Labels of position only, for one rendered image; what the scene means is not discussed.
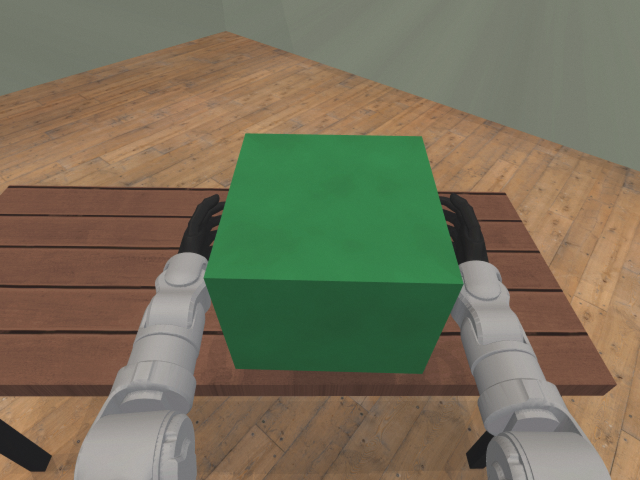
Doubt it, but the right robot hand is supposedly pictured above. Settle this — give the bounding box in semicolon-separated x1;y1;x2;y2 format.
439;193;489;265

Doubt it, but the left robot forearm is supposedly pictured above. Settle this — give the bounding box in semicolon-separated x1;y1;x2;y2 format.
74;252;211;480

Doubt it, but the table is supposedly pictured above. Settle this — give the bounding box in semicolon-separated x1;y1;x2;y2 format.
0;185;617;472

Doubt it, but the carton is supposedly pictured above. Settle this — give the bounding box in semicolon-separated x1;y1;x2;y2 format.
204;133;464;374

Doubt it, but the left robot hand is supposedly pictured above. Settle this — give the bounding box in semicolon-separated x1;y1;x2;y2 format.
178;194;226;261

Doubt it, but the right robot forearm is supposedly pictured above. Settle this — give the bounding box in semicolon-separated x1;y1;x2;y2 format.
450;260;611;480

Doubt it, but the left robot upper arm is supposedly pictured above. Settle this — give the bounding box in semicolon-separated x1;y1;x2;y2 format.
76;409;197;480

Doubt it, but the right robot upper arm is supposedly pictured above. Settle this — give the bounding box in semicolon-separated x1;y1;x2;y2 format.
486;431;609;480

